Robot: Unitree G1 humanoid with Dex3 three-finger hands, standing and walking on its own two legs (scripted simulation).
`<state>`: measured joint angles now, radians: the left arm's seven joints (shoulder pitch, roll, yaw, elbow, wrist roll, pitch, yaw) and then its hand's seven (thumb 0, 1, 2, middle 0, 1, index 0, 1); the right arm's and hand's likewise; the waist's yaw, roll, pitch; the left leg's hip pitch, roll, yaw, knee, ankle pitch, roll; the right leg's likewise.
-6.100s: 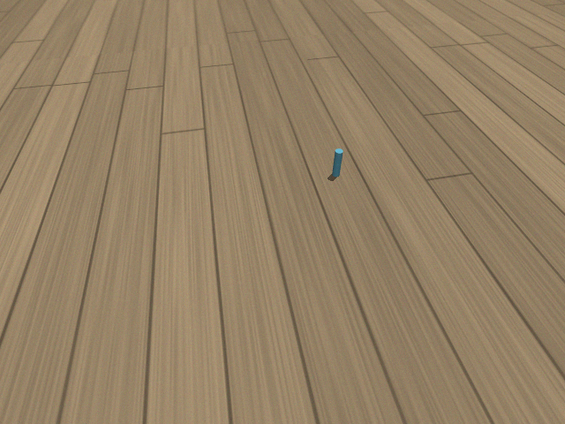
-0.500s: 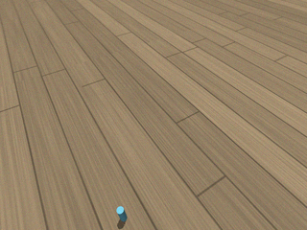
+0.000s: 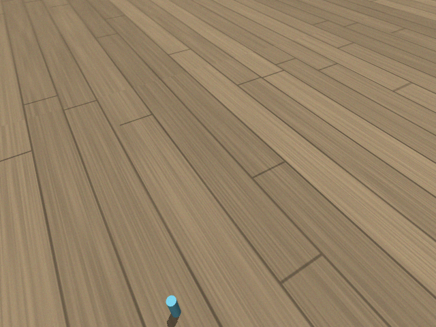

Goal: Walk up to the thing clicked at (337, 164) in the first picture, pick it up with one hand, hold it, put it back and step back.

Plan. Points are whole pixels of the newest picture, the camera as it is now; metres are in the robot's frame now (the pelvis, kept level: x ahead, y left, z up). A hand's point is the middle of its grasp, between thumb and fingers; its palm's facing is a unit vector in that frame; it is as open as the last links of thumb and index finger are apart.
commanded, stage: stand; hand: left
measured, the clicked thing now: (173, 306) +0.38 +0.20 -0.71
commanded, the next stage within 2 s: go down in 1.44 s
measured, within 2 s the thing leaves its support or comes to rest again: neither
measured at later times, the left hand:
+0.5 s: hand out of the picture +0.07 +0.25 -0.16, palm faces -0.02 -0.94 -0.34, open 7.4 cm
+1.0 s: hand out of the picture +0.08 +0.25 -0.16, palm faces -0.02 -0.94 -0.34, open 7.4 cm
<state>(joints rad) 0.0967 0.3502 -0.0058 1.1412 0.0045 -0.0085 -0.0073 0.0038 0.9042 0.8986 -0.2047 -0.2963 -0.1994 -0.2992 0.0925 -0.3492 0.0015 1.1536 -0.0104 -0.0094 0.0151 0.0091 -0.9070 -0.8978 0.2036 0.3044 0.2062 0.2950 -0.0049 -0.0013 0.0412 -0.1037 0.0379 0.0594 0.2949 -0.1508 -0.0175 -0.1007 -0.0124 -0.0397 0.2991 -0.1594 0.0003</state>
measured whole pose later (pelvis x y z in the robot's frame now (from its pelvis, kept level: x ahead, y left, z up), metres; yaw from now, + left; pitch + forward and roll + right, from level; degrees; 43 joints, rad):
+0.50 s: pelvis +0.00 +0.00 +0.00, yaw +0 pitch -2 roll +0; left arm 0.11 0.35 -0.01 1.14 0.01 -0.01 -0.01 0.00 0.90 0.90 -0.20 -0.30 -0.20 -0.30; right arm 0.11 -0.35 0.00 1.15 -0.01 -0.01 0.01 0.01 -0.91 -0.90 0.20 0.30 0.21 0.30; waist 0.00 0.00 0.04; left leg -0.10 0.04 0.05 0.29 -0.15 -0.02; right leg -0.10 -0.01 -0.04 0.31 -0.16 0.00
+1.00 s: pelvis +0.01 +0.00 +0.00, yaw +0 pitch -2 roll +0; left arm 0.12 0.36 -0.01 1.13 0.01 -0.01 -0.01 0.00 0.90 0.90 -0.21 -0.30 -0.20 -0.30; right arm 0.11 -0.35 0.00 1.14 -0.01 -0.01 0.01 0.01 -0.91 -0.90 0.20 0.30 0.21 0.30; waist 0.00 0.00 0.04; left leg -0.10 0.04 0.05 0.30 -0.16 -0.02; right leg -0.09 -0.01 -0.05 0.30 -0.17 -0.01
